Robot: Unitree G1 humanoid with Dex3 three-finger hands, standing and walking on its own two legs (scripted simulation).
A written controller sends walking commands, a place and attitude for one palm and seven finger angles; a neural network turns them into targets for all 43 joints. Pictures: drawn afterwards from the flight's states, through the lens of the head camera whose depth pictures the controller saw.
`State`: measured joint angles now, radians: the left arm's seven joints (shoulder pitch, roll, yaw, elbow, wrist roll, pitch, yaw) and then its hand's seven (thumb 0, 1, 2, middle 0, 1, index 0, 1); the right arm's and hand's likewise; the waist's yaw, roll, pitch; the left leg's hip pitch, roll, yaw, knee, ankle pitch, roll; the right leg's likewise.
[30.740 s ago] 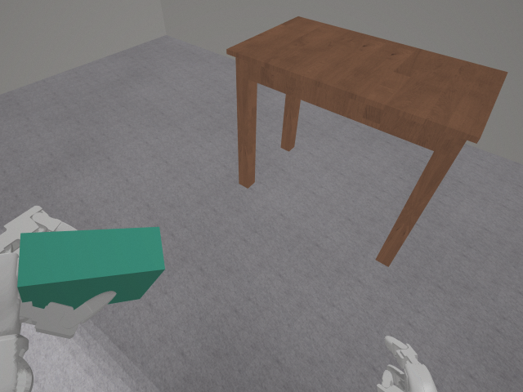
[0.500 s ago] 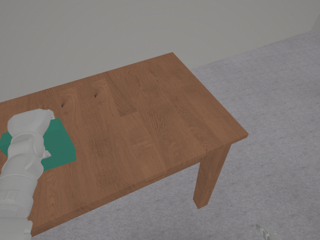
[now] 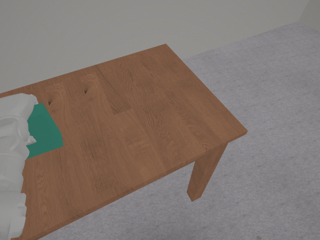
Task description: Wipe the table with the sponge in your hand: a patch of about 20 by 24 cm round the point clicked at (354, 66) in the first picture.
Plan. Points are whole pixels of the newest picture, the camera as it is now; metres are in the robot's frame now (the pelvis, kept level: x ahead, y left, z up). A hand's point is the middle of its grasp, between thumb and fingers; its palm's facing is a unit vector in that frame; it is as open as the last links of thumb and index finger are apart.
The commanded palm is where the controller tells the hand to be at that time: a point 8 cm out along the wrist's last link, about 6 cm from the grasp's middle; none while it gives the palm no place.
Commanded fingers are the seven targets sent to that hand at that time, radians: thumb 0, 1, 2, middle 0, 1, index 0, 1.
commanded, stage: wipe forward along the first lane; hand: left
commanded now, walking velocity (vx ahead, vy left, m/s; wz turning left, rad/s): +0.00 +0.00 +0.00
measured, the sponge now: (30, 139) +0.36 +0.38 +0.02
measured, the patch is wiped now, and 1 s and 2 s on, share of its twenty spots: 0.20 0.30 0.45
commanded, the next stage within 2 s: slide across to the middle lane in 0.10 s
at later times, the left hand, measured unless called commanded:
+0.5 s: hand (28, 111) +0.42 +0.38 +0.07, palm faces -0.07 +0.02 -1.00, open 9.5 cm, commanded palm +0.41 +0.34 +0.12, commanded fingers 0.00 0.10 1.30 -1.20 -1.60 -1.20 -1.60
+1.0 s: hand (53, 105) +0.44 +0.32 +0.07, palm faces -0.07 +0.00 -1.00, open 9.5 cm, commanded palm +0.42 +0.29 +0.12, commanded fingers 0.00 0.10 1.30 -1.20 -1.60 -1.20 -1.60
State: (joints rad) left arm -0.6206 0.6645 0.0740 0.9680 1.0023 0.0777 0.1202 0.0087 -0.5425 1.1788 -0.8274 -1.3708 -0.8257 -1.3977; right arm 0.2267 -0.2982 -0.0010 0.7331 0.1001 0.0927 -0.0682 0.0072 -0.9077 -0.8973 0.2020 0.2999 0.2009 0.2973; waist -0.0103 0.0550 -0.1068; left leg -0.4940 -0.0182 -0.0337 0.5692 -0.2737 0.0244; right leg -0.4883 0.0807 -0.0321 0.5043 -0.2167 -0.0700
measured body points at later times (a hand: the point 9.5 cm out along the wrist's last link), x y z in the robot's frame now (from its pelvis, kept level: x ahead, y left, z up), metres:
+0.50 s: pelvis +0.02 +0.05 +0.00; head +0.07 +0.04 +0.45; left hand +0.42 +0.38 +0.13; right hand +0.12 -0.22 -0.13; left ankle +0.00 +0.11 -0.73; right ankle +0.01 -0.07 -0.73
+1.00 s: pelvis +0.04 +0.04 +0.01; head +0.08 +0.03 +0.45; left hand +0.44 +0.31 +0.13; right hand +0.20 -0.20 -0.12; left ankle +0.00 +0.11 -0.73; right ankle +0.01 -0.08 -0.73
